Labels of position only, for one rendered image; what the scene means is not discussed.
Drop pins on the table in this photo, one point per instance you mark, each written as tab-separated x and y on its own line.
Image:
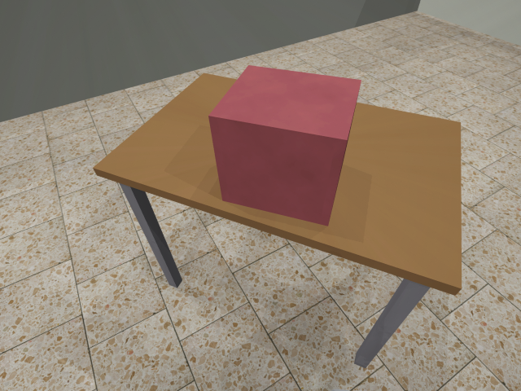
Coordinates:
397	207

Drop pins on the carton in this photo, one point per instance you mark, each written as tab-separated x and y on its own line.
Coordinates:
279	139

